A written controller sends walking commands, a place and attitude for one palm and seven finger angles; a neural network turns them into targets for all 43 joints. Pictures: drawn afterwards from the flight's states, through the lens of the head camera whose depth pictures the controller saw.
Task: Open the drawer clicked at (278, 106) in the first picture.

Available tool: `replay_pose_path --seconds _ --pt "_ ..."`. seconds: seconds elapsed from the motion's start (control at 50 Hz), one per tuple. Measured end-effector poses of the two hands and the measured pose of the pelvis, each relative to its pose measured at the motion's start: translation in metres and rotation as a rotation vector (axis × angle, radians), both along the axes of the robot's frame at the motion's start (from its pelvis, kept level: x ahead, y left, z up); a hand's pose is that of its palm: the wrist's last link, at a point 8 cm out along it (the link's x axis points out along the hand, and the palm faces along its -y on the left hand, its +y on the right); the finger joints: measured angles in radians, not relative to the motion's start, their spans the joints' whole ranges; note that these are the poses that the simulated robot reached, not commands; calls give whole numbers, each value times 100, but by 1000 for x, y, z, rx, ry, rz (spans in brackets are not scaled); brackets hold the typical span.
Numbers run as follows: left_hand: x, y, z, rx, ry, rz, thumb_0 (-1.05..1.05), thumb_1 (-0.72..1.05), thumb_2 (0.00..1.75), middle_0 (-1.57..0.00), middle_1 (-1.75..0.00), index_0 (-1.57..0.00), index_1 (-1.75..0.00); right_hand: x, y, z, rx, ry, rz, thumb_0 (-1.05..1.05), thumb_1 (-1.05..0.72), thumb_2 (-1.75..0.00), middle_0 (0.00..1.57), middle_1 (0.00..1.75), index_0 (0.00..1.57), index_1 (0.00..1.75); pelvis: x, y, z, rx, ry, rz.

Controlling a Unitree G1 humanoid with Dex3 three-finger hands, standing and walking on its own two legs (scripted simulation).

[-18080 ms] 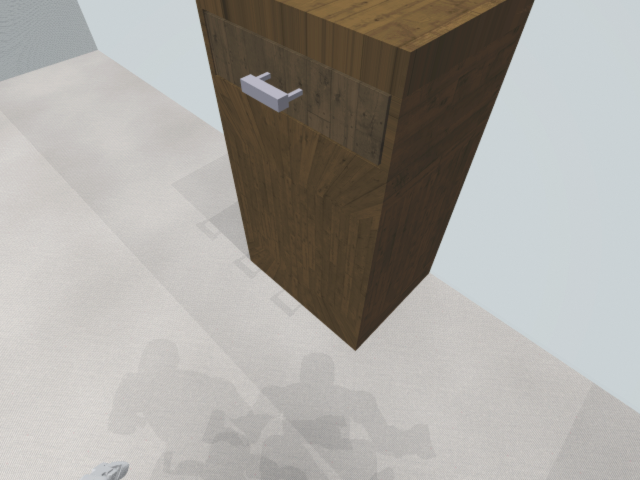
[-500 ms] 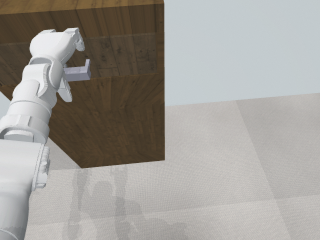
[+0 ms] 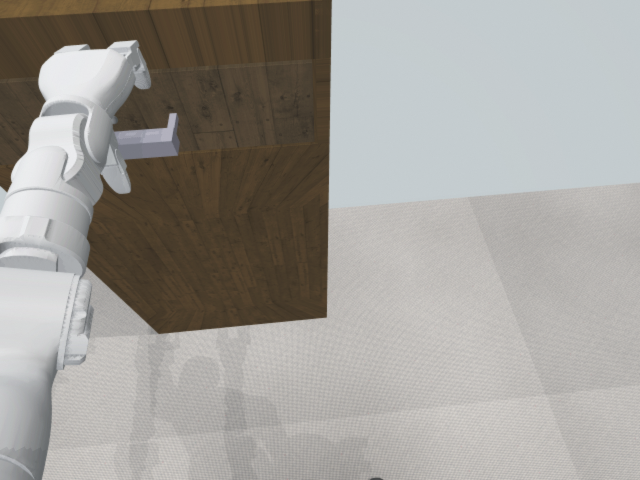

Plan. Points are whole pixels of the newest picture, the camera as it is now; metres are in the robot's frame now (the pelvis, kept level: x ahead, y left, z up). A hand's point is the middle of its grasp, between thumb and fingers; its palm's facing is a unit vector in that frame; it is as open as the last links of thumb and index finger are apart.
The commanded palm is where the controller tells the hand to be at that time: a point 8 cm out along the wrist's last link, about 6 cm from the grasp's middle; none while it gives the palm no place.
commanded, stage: move the hooked fingers above the handle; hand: left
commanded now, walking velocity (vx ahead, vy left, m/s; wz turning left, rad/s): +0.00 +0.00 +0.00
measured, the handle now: (137, 133) +0.57 +0.23 +0.09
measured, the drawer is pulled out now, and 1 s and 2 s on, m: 0.00 0.00 0.00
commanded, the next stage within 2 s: lower the fingers behind the handle in 0.50 s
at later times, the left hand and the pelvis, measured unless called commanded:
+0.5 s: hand (107, 121) +0.52 +0.23 +0.15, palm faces -0.02 +0.00 -1.00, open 13.8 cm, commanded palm +0.50 +0.23 +0.21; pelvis +0.00 +0.00 +0.00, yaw +0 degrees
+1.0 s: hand (126, 142) +0.52 +0.22 +0.12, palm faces -0.04 +0.00 -1.00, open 13.8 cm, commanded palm +0.51 +0.23 +0.18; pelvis +0.00 +0.00 +0.00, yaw +0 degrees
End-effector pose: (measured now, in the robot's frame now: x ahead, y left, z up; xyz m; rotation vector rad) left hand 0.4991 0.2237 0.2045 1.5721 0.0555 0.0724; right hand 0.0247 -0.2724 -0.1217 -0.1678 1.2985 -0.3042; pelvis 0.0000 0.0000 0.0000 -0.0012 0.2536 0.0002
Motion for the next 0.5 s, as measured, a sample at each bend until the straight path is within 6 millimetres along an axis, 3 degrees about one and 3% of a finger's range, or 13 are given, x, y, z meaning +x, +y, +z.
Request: replay_pose_path --seconds 0.2,0.32,0.5 --pt "-6 3 -4 -13 77 -27 0 -49 30 -32 -120 -32 -120 6 6 -1 12 -7 3 1 -91 -89 21 30 20 30 3 1 1 -1 -18 -3" --pt "-10 1 -8 -5 34 -70 0 -49 30 -32 -120 -32 -120 4 4 -1 6 11 17 1 -91 -89 21 30 20 30 2 1 0 -2 -11 6" --pt "0 6 0 2 28 17 0 -49 30 -32 -120 -32 -120 -4 1 -1 3 24 1 1 -91 -89 21 30 20 30 1 1 -1 -2 -1 7"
